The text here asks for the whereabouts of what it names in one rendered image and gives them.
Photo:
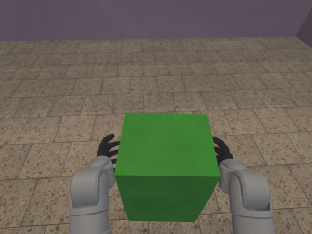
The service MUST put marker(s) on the robot right hand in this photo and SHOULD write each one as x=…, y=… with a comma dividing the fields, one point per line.
x=222, y=151

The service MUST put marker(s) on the carton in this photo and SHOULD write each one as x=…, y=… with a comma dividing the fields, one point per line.
x=166, y=168

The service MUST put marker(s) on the right robot forearm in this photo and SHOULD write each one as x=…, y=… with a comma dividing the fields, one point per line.
x=250, y=198

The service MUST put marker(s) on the left robot forearm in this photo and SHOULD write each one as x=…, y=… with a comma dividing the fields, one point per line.
x=89, y=197

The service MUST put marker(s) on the robot left hand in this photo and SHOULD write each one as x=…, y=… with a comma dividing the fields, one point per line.
x=104, y=147

